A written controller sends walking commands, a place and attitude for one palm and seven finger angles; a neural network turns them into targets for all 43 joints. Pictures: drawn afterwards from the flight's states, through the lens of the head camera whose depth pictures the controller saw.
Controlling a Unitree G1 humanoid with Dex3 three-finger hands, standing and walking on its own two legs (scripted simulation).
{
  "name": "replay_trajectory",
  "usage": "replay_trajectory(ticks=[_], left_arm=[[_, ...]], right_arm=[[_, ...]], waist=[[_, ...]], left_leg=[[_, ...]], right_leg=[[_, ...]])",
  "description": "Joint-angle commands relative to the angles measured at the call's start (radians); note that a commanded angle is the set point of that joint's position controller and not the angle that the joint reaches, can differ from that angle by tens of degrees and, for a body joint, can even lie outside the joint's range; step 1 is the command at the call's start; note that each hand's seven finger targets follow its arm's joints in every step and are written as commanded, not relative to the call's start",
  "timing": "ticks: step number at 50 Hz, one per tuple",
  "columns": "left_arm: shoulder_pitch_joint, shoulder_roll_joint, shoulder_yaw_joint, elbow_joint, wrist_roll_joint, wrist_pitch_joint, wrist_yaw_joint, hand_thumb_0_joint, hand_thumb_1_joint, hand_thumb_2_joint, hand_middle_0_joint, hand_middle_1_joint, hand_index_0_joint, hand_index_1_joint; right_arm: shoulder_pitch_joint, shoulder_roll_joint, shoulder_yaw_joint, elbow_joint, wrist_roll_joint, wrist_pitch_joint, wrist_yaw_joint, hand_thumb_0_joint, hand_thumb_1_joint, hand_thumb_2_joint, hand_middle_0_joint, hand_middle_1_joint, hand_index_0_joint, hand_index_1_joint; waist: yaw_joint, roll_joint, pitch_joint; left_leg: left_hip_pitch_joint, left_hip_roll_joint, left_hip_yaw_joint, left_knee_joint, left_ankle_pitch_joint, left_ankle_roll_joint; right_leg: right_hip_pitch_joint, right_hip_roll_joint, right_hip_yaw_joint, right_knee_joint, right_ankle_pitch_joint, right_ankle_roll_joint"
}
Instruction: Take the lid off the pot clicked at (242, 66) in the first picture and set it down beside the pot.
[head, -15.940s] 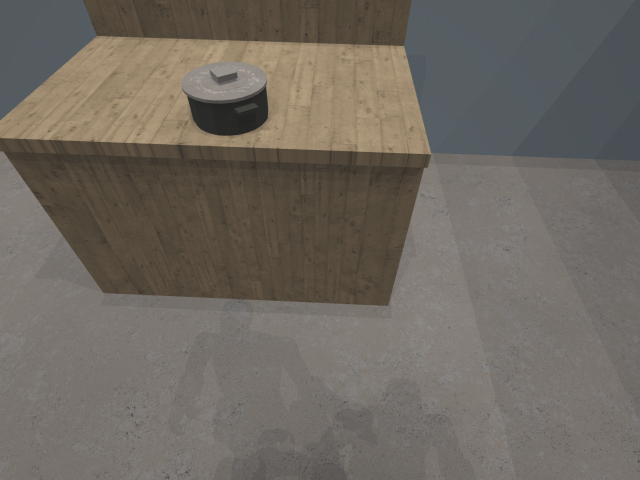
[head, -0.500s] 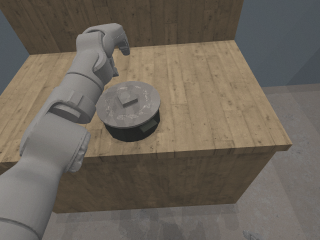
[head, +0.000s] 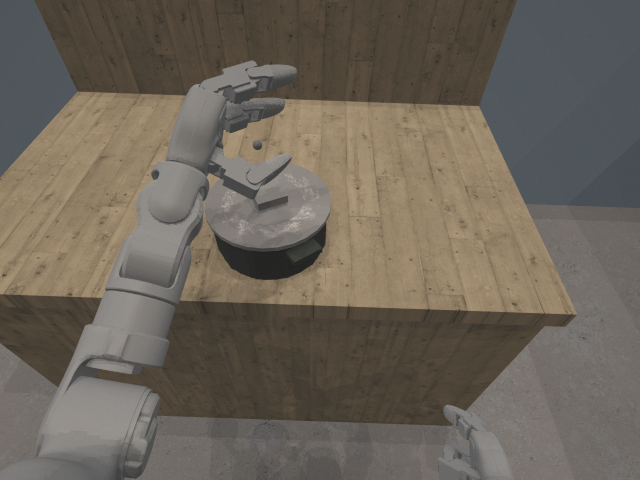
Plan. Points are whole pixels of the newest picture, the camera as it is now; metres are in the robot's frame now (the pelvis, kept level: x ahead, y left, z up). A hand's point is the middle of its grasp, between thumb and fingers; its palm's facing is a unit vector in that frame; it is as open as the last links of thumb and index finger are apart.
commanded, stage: draw the hand back to the body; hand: left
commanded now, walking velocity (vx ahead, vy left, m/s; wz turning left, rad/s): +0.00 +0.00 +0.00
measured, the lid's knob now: (267, 193) +0.53 +0.12 +0.05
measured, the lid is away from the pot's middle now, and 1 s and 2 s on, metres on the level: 0.00 0.00 0.00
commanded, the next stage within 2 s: come to a stop and stand still in 1.54 s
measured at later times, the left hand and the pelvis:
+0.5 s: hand (195, 199) +0.33 +0.15 +0.22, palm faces +0.17 -0.96 -0.23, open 8.7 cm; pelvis +0.01 -0.02 +0.00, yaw +0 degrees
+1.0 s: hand (129, 289) +0.24 +0.19 +0.19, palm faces +0.29 -0.91 -0.29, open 7.5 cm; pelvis -0.01 -0.02 +0.00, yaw +0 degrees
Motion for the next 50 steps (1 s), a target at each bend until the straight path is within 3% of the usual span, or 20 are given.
replay_trajectory(ticks=[1,3,5,7,9,11,15,18,19,22,24,26,28,34,36,38,40,43,46,50], left_arm=[[-0.387,0.181,0.171,-0.409,-0.075,-0.104,0.098,0.0,0.001,1.122,-0.662,-0.211,-0.667,-0.216],[-0.275,0.206,0.213,-0.506,-0.084,-0.116,0.113,0.0,0.054,1.109,-0.635,-0.216,-0.64,-0.221],[-0.121,0.199,0.232,-0.52,-0.099,-0.111,0.121,0.0,0.107,1.096,-0.608,-0.221,-0.612,-0.226],[-0.021,0.159,0.207,-0.504,-0.107,-0.099,0.119,0.0,0.16,1.083,-0.58,-0.226,-0.585,-0.231],[0.061,0.117,0.166,-0.468,-0.11,-0.087,0.113,0.0,0.213,1.07,-0.553,-0.232,-0.557,-0.236],[0.056,0.134,0.169,-0.535,-0.114,-0.087,0.114,0.0,0.266,1.057,-0.526,-0.237,-0.53,-0.241],[0.018,0.201,0.211,-0.784,-0.102,-0.122,0.134,0.0,0.371,1.03,-0.472,-0.247,-0.475,-0.251],[0.187,0.208,0.247,-0.709,-0.105,-0.103,0.144,0.0,0.451,1.011,-0.431,-0.255,-0.434,-0.258],[0.246,0.167,0.224,-0.615,-0.111,-0.084,0.141,0.0,0.477,1.004,-0.417,-0.258,-0.42,-0.26],[0.268,0.139,0.195,-0.605,-0.124,-0.069,0.127,0.0,0.556,0.985,-0.377,-0.266,-0.379,-0.268],[0.28,0.174,0.226,-0.686,-0.128,-0.085,0.126,0.0,0.609,0.972,-0.349,-0.271,-0.351,-0.273],[0.278,0.204,0.251,-0.804,-0.13,-0.106,0.129,0.0,0.662,0.959,-0.322,-0.276,-0.324,-0.278],[0.283,0.226,0.267,-0.844,-0.128,-0.114,0.135,0.0,0.715,0.946,-0.295,-0.282,-0.296,-0.283],[0.482,0.159,0.245,-0.666,-0.138,-0.074,0.132,0.0,0.874,0.907,-0.214,-0.297,-0.214,-0.298],[0.5,0.159,0.241,-0.72,-0.143,-0.082,0.126,0.0,0.9,0.9,-0.2,-0.3,-0.2,-0.3],[0.48,0.188,0.25,-0.843,-0.14,-0.106,0.128,0.0,0.9,0.9,-0.2,-0.3,-0.2,-0.3],[0.491,0.23,0.297,-0.886,-0.137,-0.123,0.141,0.0,0.9,0.9,-0.2,-0.3,-0.2,-0.3],[0.588,0.25,0.341,-0.847,-0.135,-0.121,0.151,0.0,0.9,0.9,-0.2,-0.3,-0.2,-0.3],[0.684,0.171,0.284,-0.785,-0.14,-0.111,0.14,0.0,0.9,0.9,-0.2,-0.3,-0.2,-0.3],[0.749,0.2,0.305,-0.883,-0.139,-0.131,0.139,0.0,0.9,0.9,-0.2,-0.3,-0.2,-0.3]], right_arm=[[-0.069,-0.141,-0.06,-0.118,-0.014,-0.068,-0.009,0.0,-0.9,-0.9,0.2,0.3,0.2,0.3],[-0.074,-0.145,-0.069,-0.124,-0.024,-0.085,-0.005,0.0,-0.9,-0.9,0.2,0.3,0.2,0.3],[-0.071,-0.151,-0.078,-0.123,-0.026,-0.089,-0.003,0.0,-0.9,-0.9,0.2,0.3,0.2,0.3],[-0.069,-0.157,-0.086,-0.116,-0.021,-0.086,-0.002,0.0,-0.9,-0.9,0.2,0.3,0.2,0.3],[-0.07,-0.165,-0.091,-0.113,-0.013,-0.081,-0.003,0.0,-0.9,-0.9,0.2,0.3,0.2,0.3],[-0.083,-0.168,-0.093,-0.113,-0.008,-0.083,-0.006,0.0,-0.9,-0.9,0.2,0.3,0.2,0.3],[-0.102,-0.158,-0.092,-0.113,-0.015,-0.116,-0.003,0.0,-0.9,-0.9,0.2,0.3,0.2,0.3],[-0.085,-0.162,-0.094,-0.096,-0.02,-0.117,0.003,0.0,-0.9,-0.9,0.2,0.3,0.2,0.3],[-0.086,-0.162,-0.093,-0.091,-0.018,-0.105,0.0,0.0,-0.9,-0.9,0.2,0.3,0.2,0.3],[-0.117,-0.164,-0.09,-0.111,-0.005,-0.085,-0.01,0.0,-0.9,-0.9,0.2,0.3,0.2,0.3],[-0.136,-0.162,-0.086,-0.127,-0.005,-0.09,-0.012,0.0,-0.9,-0.9,0.2,0.3,0.2,0.3],[-0.151,-0.151,-0.081,-0.135,-0.012,-0.105,-0.01,0.0,-0.9,-0.9,0.2,0.3,0.2,0.3],[-0.146,-0.152,-0.08,-0.129,-0.017,-0.116,-0.006,0.0,-0.9,-0.9,0.2,0.3,0.2,0.3],[-0.14,-0.155,-0.078,-0.125,-0.012,-0.102,-0.012,0.0,-0.9,-0.9,0.2,0.3,0.2,0.3],[-0.16,-0.154,-0.075,-0.137,-0.012,-0.105,-0.013,0.0,-0.9,-0.9,0.2,0.3,0.2,0.3],[-0.172,-0.152,-0.073,-0.144,-0.015,-0.121,-0.013,0.0,-0.9,-0.9,0.2,0.3,0.2,0.3],[-0.165,-0.149,-0.074,-0.139,-0.022,-0.137,-0.014,0.0,-0.9,-0.9,0.2,0.3,0.2,0.3],[-0.15,-0.153,-0.078,-0.125,-0.027,-0.146,-0.015,0.0,-0.9,-0.9,0.2,0.3,0.2,0.3],[-0.153,-0.152,-0.078,-0.127,-0.021,-0.144,-0.016,0.0,-0.9,-0.9,0.2,0.3,0.2,0.3],[-0.162,-0.158,-0.084,-0.137,-0.02,-0.162,-0.015,0.0,-0.9,-0.9,0.2,0.3,0.2,0.3]], waist=[[0.003,0.234,-0.32],[0.015,0.175,-0.377],[0.02,0.042,-0.38],[0.014,-0.076,-0.33],[0.008,-0.107,-0.269],[0.006,-0.09,-0.255],[0.018,0.132,-0.359],[0.025,0.065,-0.317],[0.018,-0.01,-0.257],[0.009,-0.068,-0.158],[0.02,-0.02,-0.189],[0.033,0.075,-0.256],[0.03,0.113,-0.262],[0.022,-0.039,-0.116],[0.028,-0.013,-0.113],[0.031,0.069,-0.155],[0.041,0.099,-0.201],[0.043,0.048,-0.179],[0.036,0.006,-0.098],[0.045,0.046,-0.11]], left_leg=[[0.206,0.075,-0.056,-0.002,0.329,-0.022],[0.234,0.088,-0.059,0.026,0.469,-0.017],[0.208,0.097,-0.049,0.036,0.535,-0.008],[0.169,0.1,-0.033,0.035,0.511,0.001],[0.15,0.094,-0.021,0.026,0.465,0.005],[0.147,0.088,-0.016,0.028,0.407,0.01],[0.246,0.082,-0.035,0.049,0.525,0.003],[0.224,0.089,-0.034,0.054,0.555,-0.003],[0.182,0.083,-0.02,0.045,0.484,-0.001],[0.117,0.077,-0.007,0.024,0.297,0.006],[0.134,0.072,-0.01,0.015,0.287,0.007],[0.175,0.07,-0.015,0.023,0.33,0.004],[0.197,0.073,-0.023,0.03,0.364,-0.002],[0.126,0.077,-0.016,0.0,0.242,0.001],[0.12,0.075,-0.018,-0.002,0.208,0.002],[0.15,0.075,-0.026,-0.003,0.213,-0.001],[0.162,0.073,-0.029,0.002,0.23,-0.002],[0.147,0.078,-0.037,0.003,0.248,-0.005],[0.113,0.081,-0.03,-0.007,0.194,-0.004],[0.115,0.082,-0.035,-0.008,0.167,-0.001]], right_leg=[[0.035,-0.027,-0.001,-0.031,0.285,-0.049],[0.077,-0.024,0.0,-0.019,0.386,-0.043],[0.115,-0.026,-0.002,-0.007,0.478,-0.034],[0.108,-0.029,-0.002,-0.009,0.517,-0.024],[0.074,-0.028,-0.002,-0.019,0.495,-0.017],[0.065,-0.032,0.002,-0.026,0.476,-0.014],[0.093,-0.041,0.009,-0.015,0.499,-0.022],[0.094,-0.038,0.006,-0.014,0.533,-0.021],[0.081,-0.035,0.003,-0.021,0.522,-0.017],[0.04,-0.039,0.005,-0.055,0.409,-0.012],[0.057,-0.04,0.011,-0.058,0.386,-0.014],[0.092,-0.045,0.018,-0.053,0.417,-0.019],[0.089,-0.044,0.022,-0.054,0.431,-0.023],[0.028,-0.032,0.009,-0.093,0.307,-0.016],[0.027,-0.037,0.014,-0.105,0.269,-0.014],[0.039,-0.039,0.018,-0.102,0.256,-0.019],[0.064,-0.041,0.021,-0.099,0.267,-0.023],[0.069,-0.039,0.021,-0.099,0.282,-0.024],[0.028,-0.037,0.011,-0.116,0.217,-0.02],[0.025,-0.039,0.017,-0.124,0.173,-0.02]])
